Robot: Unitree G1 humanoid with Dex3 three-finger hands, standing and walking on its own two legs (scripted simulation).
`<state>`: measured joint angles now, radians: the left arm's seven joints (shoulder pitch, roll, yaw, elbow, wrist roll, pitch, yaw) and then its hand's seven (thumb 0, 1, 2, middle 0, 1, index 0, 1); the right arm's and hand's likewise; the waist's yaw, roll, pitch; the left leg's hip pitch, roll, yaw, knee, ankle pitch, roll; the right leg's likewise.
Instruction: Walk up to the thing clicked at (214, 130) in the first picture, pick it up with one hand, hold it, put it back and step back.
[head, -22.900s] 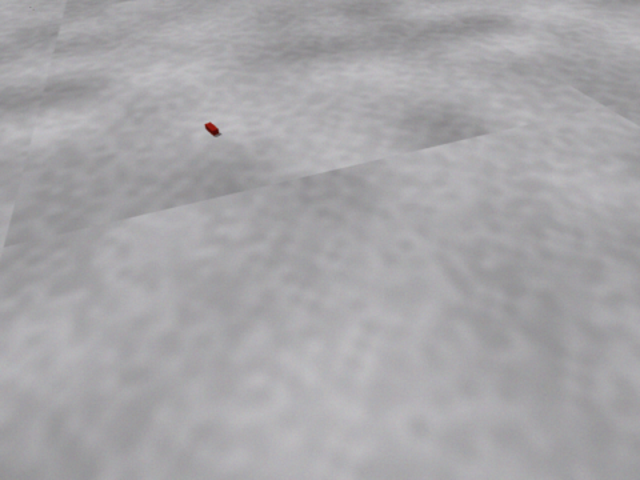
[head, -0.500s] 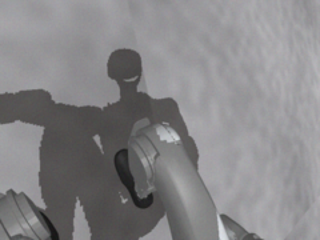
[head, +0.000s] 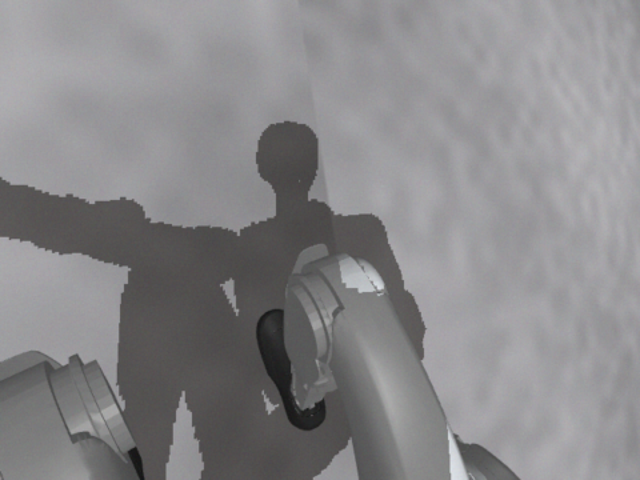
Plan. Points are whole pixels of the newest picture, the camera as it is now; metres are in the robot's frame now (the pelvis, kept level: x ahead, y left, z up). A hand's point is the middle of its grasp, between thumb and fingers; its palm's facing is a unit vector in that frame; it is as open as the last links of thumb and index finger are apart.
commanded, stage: settle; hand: left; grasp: from above
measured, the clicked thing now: out of the picture +0.49 +0.36 -0.27
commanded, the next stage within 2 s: lift in 0.44 s
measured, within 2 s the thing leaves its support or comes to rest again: neither
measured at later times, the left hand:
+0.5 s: hand out of the picture +0.47 +0.35 -0.15, palm faces -0.42 -0.13 -0.90, open 6.6 cm
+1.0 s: hand out of the picture +0.43 +0.35 -0.07, palm faces -0.43 -0.15 -0.89, open 6.7 cm
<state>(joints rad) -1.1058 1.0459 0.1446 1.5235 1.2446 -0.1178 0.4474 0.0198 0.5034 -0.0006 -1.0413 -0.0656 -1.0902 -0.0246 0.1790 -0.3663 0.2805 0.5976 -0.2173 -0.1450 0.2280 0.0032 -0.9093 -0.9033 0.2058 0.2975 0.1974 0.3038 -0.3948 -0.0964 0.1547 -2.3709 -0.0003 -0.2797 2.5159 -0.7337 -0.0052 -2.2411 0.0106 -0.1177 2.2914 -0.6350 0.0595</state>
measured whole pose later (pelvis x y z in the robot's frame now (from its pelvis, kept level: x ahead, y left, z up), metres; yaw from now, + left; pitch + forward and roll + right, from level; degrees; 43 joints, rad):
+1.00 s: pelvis -0.01 -0.01 +0.05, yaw +9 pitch +36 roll -9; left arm -0.89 0.73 0.07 1.08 1.12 -0.09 0.08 0.02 0.54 0.00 -0.95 -0.19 -1.02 -0.12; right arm 0.22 -0.33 0.04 0.62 -0.07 0.08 0.11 0.01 -0.91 -0.90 0.21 0.30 0.20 0.30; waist -0.22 0.06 -0.08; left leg -2.26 -0.01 -0.15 2.28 -0.66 -0.01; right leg -2.19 -0.04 -0.02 2.17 -0.62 0.06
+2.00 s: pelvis +0.04 -0.02 +0.36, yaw +13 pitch +16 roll -2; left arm -0.37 0.41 -0.16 0.82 0.96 0.06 0.12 0.01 0.54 0.00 -0.95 -0.20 -1.01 -0.13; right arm 0.23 -0.25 -0.03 0.74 0.04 0.00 -0.06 0.01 -0.89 -0.90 0.21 0.30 0.20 0.30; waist -0.07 0.05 -0.13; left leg -0.96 0.06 -0.02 1.17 -0.49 -0.02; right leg -0.96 -0.03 -0.01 1.12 -0.44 0.04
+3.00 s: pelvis +0.08 -0.01 +0.44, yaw +12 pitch +4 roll +0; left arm -0.30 0.37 -0.22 0.76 0.98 0.07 0.04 0.01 0.53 0.03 -0.96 -0.18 -1.00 -0.13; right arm 0.23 -0.25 -0.05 0.72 0.06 0.07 -0.03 0.01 -0.89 -0.89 0.20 0.30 0.20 0.30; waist -0.01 0.05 -0.06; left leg -0.39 0.05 0.04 0.63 -0.32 -0.02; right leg -0.41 -0.04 0.02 0.62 -0.29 0.04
